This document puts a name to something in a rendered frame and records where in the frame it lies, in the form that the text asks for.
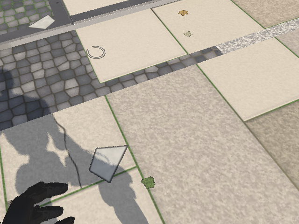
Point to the robot left hand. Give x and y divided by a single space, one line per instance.
23 211

